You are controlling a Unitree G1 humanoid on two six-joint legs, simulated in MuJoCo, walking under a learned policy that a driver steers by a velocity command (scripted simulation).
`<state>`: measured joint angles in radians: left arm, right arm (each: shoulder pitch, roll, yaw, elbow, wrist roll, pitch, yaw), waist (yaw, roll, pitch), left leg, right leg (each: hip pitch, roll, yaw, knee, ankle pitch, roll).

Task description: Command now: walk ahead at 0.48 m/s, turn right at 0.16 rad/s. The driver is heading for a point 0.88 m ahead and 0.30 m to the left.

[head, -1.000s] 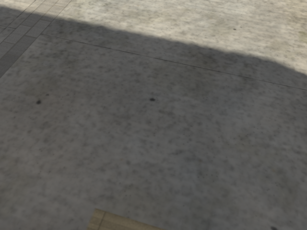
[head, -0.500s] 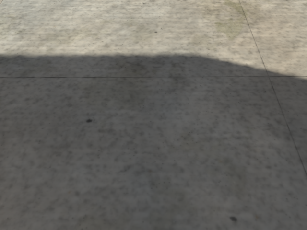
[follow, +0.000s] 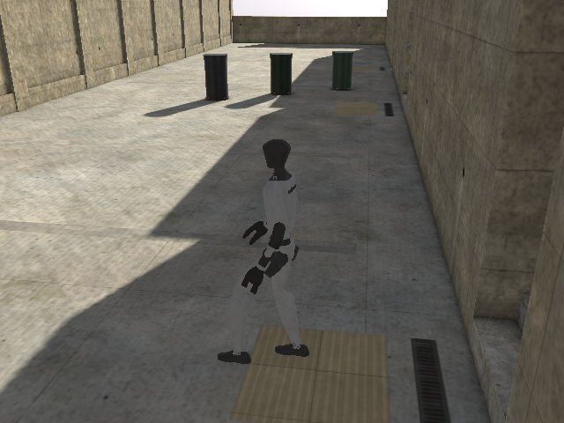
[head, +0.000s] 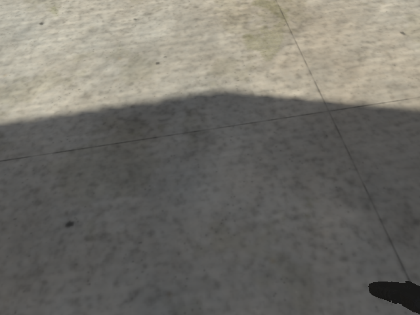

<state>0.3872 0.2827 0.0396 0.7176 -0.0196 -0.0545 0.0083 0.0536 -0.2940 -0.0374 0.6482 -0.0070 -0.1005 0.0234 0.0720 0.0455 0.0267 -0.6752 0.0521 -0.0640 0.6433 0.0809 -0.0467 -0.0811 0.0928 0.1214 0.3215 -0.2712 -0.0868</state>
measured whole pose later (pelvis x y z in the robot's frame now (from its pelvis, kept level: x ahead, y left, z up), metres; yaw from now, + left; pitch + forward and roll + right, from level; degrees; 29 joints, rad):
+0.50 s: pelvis +0.30 +0.05 +0.00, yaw +11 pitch +2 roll +1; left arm 0.07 0.29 0.01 0.63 0.02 -0.10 0.00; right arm 0.37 -0.28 -0.05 0.75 0.02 -0.05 0.00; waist -0.08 -0.03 0.04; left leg -0.13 -0.12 -0.14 0.32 -0.21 0.08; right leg -0.65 -0.06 0.12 0.68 -0.03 0.07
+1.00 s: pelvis +0.57 +0.07 +0.00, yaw +29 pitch +1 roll -2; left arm 0.35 0.30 0.07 0.81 0.00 -0.09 0.00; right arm 0.14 -0.31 -0.06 0.63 0.02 -0.02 0.03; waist 0.09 0.05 0.04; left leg -0.69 0.09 -0.06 0.82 -0.04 -0.01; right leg -0.01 0.02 -0.15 0.25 -0.25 -0.02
